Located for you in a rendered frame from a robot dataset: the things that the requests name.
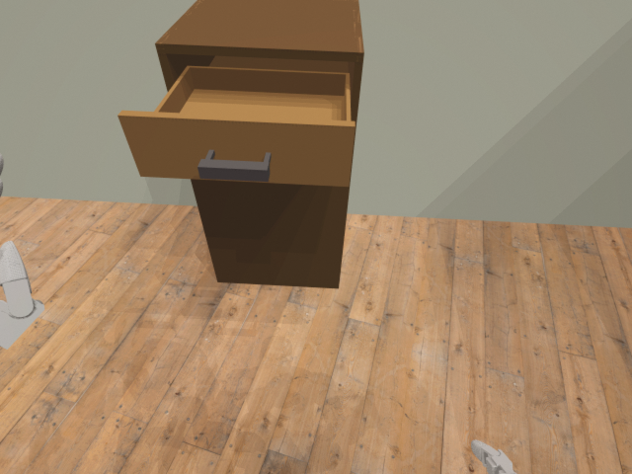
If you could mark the drawer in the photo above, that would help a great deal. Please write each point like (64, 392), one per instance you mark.
(303, 118)

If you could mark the handle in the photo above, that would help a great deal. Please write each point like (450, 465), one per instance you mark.
(234, 170)

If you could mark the left robot hand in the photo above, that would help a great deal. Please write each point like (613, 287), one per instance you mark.
(20, 310)

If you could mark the cabinet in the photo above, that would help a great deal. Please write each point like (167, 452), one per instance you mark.
(267, 233)

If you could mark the right robot hand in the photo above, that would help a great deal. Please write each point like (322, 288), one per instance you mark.
(496, 462)

